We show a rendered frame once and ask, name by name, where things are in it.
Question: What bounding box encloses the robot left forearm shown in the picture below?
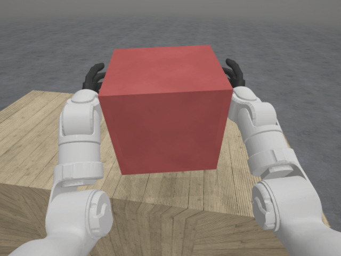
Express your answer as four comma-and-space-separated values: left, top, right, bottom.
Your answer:
45, 89, 104, 233

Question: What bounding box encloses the robot right forearm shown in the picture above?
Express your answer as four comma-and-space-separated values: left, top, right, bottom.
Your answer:
228, 86, 322, 214

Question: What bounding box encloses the left robot upper arm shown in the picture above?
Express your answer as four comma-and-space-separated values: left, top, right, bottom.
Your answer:
8, 189, 113, 256

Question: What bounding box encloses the right robot hand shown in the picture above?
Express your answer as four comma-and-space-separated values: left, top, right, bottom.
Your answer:
222, 59, 245, 88

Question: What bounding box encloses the left robot hand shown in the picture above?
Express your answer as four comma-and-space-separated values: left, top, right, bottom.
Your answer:
82, 63, 106, 94

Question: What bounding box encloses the pedestal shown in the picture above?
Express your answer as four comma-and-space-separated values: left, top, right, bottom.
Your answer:
0, 90, 331, 256

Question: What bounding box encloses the right robot upper arm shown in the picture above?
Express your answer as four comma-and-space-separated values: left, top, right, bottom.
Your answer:
252, 176, 341, 256

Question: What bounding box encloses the carton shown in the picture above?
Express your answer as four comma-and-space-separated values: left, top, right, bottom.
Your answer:
98, 45, 233, 175

